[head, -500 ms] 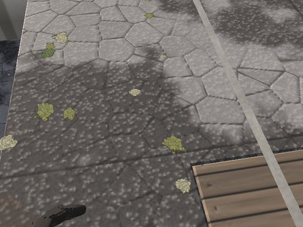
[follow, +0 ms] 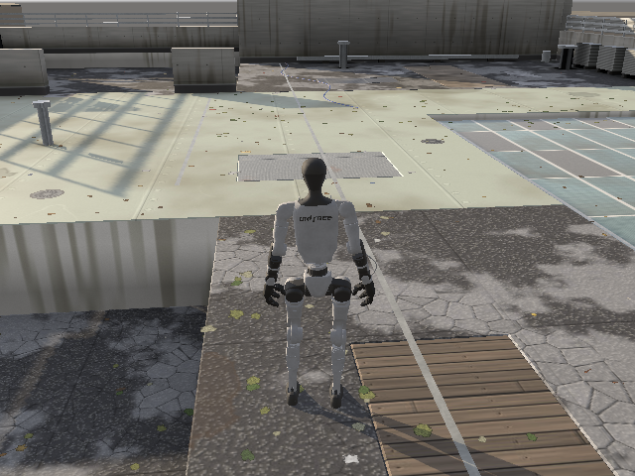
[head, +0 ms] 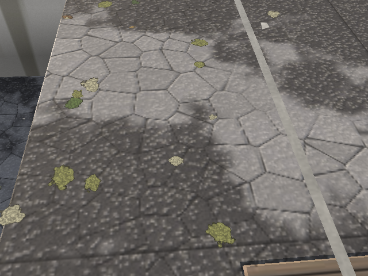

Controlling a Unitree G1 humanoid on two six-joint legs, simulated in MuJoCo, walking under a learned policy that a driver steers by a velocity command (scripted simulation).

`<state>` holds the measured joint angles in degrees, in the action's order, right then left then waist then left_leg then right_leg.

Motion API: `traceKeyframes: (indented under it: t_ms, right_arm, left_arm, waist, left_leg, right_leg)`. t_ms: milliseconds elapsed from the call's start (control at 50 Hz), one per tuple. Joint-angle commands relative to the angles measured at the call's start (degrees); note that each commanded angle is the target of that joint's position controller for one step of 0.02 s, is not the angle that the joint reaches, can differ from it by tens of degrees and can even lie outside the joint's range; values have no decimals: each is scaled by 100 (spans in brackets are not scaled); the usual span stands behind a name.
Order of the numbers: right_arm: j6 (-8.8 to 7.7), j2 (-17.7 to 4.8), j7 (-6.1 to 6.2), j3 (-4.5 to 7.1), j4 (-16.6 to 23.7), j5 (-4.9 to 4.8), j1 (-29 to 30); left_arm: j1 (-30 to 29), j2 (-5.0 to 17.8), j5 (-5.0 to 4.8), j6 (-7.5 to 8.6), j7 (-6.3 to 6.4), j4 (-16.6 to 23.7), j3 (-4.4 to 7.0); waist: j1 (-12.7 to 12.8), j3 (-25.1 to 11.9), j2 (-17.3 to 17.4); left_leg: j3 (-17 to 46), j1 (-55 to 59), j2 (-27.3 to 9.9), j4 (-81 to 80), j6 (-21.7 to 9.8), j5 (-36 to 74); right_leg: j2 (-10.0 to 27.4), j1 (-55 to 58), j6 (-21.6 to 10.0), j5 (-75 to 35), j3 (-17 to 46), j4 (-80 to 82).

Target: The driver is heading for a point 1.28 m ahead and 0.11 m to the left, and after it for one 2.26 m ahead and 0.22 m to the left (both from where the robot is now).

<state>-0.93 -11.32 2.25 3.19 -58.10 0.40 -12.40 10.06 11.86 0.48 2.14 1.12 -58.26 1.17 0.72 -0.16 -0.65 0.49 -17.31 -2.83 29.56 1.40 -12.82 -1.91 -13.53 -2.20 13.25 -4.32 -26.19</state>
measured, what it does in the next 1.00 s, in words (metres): walks ahead: left foot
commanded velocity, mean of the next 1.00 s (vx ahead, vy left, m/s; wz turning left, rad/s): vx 0.14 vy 0.00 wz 0.00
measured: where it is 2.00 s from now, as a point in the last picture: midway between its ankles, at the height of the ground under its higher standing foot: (174, 239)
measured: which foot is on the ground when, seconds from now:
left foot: down 0.00-0.62, up 0.64-0.84, down 0.86-1.00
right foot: down 0.00-0.86, up 0.88-1.00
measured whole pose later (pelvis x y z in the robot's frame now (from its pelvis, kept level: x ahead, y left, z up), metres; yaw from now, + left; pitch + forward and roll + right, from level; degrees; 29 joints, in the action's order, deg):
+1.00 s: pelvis +0.13 +0.07 +0.00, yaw +0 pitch +1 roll -1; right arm -6.3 -10.8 -0.9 3.1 -63.3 -0.2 -20.3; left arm 14.0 14.0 -2.1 5.2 0.3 -59.4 3.7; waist -1.1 -1.2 -1.8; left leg -4.3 -11.5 0.5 27.8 -2.7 -17.1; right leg 3.0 -28.2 -4.4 17.6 0.0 -67.7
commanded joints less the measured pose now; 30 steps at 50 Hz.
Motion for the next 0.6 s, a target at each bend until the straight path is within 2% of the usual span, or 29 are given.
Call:
traceKeyframes:
  t_ms: [20, 100, 180, 320, 540, 560, 580, 600]
  right_arm:
    - [-144, -602, -7, 117, 101, -30, -45]
    - [-135, -591, 8, 115, -27, -52, -158]
    - [-88, -582, 14, 113, -102, -59, -148]
    - [-10, -527, 23, 104, -205, -58, -95]
    - [64, -473, 47, 87, -349, -50, -15]
    - [73, -411, 48, 74, -426, -49, -125]
    - [83, -431, 52, 90, -456, -87, -149]
    - [76, -452, 58, 105, -437, -120, -120]
  left_arm:
    - [342, 557, -3, -48, 56, 41, 117]
    - [259, 540, -54, -40, 41, -12, 133]
    - [306, 509, -67, -93, 53, -106, 143]
    - [370, 515, -69, -150, 81, -240, 153]
    - [397, 460, -58, -153, 99, -381, 149]
    - [524, 415, -59, -159, 101, -458, 145]
    - [586, 507, -106, -175, 109, -492, 187]
    - [617, 659, -154, -182, 121, -479, 243]
  waist:
    - [54, -38, 491]
    - [-35, -232, 284]
    - [-44, -208, 134]
    - [-45, -54, 66]
    - [-60, 161, 97]
    - [-57, 37, 72]
    - [-38, 133, -18]
    - [0, 329, -184]
  left_leg:
    - [257, 307, -193, -594, -273, 768]
    - [182, 645, -154, -361, -336, 1524]
    - [129, 693, -112, -291, -350, 1703]
    - [57, 711, -44, -302, -328, 1623]
    - [0, 704, 17, -459, -261, 1124]
    - [-97, 745, 100, -444, -265, 549]
    - [-267, 581, 267, -256, -303, -413]
    - [-408, 229, 398, -2, -350, -1392]
  right_leg:
    - [360, 22, -103, -321, 327, 333]
    - [399, 151, -79, -930, 326, 195]
    - [411, 252, -50, -1195, 323, 118]
    - [441, 292, -18, -1268, 347, 115]
    - [455, 220, -5, -880, 379, 281]
    - [410, 275, -31, -266, 342, 338]
    - [386, 205, -138, 756, 381, 382]
    - [519, 71, -315, 1972, 626, 537]
Keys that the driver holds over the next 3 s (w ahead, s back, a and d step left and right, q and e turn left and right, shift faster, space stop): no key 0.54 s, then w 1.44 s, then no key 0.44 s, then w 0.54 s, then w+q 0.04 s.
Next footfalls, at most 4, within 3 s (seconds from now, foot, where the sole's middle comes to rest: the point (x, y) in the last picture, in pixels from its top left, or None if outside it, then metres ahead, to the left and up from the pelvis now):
0.86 left None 0.14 0.16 -0.77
1.38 right None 0.52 -0.07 -0.77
1.92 left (146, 198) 0.84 0.17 -0.77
2.36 right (199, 172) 0.98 -0.05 -0.77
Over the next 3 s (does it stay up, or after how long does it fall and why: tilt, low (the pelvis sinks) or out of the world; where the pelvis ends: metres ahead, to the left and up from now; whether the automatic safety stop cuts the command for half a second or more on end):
stays up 1.03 0.01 -0.02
